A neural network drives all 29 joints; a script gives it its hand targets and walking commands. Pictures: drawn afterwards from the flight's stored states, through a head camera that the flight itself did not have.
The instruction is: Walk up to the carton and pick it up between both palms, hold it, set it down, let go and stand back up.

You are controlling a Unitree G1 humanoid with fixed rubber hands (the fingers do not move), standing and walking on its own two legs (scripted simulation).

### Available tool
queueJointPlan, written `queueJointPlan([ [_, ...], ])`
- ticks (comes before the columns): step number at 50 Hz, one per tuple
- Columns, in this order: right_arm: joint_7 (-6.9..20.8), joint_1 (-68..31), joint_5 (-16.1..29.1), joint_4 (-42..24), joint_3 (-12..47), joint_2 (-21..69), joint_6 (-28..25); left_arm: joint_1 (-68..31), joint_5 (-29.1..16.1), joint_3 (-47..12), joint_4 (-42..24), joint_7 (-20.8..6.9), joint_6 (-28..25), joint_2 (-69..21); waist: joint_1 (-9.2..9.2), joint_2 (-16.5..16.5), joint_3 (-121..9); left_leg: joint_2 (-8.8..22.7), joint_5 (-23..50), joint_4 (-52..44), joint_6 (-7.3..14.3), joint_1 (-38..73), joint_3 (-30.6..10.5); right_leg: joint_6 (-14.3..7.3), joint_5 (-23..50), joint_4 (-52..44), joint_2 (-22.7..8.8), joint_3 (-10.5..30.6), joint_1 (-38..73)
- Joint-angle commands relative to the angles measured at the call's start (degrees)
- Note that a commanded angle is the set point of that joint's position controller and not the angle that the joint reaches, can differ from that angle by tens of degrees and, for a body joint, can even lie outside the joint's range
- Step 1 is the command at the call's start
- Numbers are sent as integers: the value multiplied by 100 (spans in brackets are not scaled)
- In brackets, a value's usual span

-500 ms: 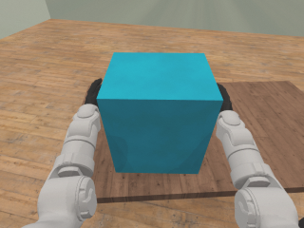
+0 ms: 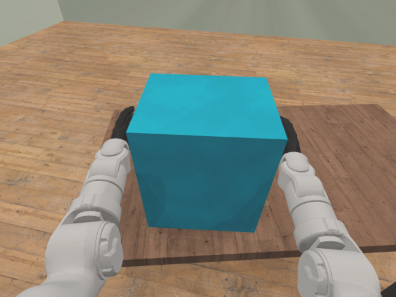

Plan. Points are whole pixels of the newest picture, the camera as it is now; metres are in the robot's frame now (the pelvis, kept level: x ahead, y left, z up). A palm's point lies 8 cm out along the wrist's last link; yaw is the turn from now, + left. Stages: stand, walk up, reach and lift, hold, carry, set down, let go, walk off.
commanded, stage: set down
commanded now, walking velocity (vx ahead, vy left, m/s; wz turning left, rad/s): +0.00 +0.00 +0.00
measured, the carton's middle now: (204, 155) +0.44 -0.03 +0.09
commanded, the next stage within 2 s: none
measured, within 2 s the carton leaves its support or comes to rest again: rests again in 1.54 s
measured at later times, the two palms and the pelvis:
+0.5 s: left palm (125, 144) +0.45 +0.14 +0.13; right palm (285, 158) +0.38 -0.20 +0.12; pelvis +0.01 +0.00 +0.00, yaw +0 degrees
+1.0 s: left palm (126, 153) +0.44 +0.15 +0.11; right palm (282, 166) +0.38 -0.20 +0.10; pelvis +0.02 +0.00 +0.00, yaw +0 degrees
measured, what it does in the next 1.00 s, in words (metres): stands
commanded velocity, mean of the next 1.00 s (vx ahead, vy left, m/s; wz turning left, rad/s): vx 0.00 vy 0.00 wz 0.00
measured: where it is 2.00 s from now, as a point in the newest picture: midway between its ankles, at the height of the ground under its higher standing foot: outside the picture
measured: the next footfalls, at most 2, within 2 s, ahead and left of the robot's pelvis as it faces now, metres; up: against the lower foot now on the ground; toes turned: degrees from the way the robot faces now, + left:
none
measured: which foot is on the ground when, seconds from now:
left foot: down 0.00-1.00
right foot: down 0.00-1.00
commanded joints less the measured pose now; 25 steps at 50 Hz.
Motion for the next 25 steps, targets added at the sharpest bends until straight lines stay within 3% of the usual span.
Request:
queueJointPlan([
  [1,566,-5093,-199,-1204,921,3382,-852,-5039,-544,-1611,-777,-1396,-787,-3501,-975,559,-3178,-80,2386,-410,-704,643,-107,-86,2787,-11,101,-326,1887],
  [25,617,-4761,-494,-1012,940,3571,-1248,-4783,-478,-1567,-358,-1368,-1264,-3405,-917,583,-3481,-24,3234,-78,-780,461,-85,-47,3541,261,117,-345,1784],
])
